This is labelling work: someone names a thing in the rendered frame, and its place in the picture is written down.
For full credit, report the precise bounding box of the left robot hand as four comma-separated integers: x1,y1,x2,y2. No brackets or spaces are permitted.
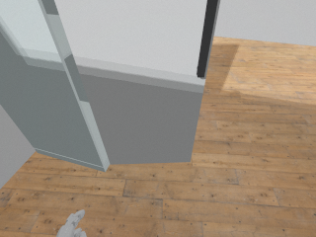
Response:
56,209,87,237

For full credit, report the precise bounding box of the fridge door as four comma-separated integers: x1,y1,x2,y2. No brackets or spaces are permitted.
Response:
54,0,221,165

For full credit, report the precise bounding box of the handle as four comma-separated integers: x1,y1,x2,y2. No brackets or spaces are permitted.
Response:
197,0,218,78

